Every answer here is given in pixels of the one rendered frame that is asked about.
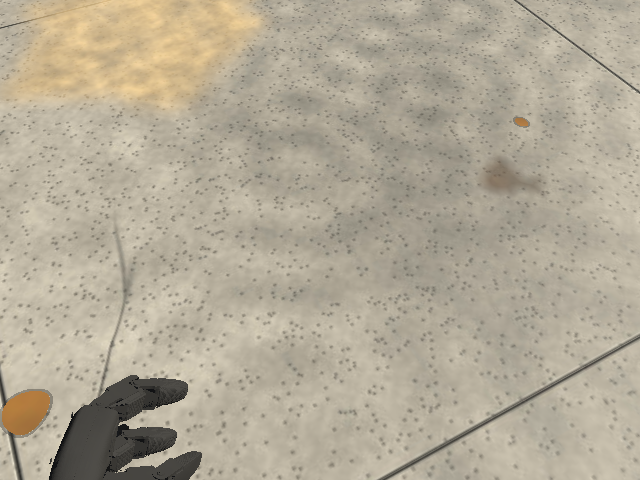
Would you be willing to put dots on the robot left hand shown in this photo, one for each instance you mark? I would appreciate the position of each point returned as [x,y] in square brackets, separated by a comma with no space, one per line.
[94,447]

